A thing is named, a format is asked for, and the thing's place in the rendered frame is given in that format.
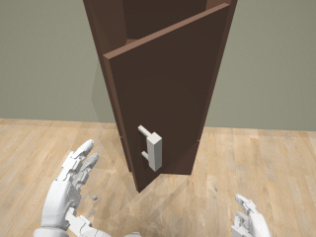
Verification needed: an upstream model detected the left robot hand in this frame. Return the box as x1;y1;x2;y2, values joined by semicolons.
40;139;112;237

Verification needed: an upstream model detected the right robot hand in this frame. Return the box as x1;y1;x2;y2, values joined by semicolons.
231;194;272;237

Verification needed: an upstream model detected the handle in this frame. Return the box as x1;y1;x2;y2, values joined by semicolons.
138;125;162;172

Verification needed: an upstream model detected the cupboard door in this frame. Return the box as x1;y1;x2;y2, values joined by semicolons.
103;3;230;193

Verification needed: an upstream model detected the left robot forearm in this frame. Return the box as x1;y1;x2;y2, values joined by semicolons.
33;226;69;237

